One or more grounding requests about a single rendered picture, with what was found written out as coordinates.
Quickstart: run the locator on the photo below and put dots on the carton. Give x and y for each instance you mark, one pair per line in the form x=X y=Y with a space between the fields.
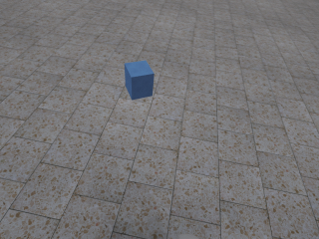
x=139 y=79

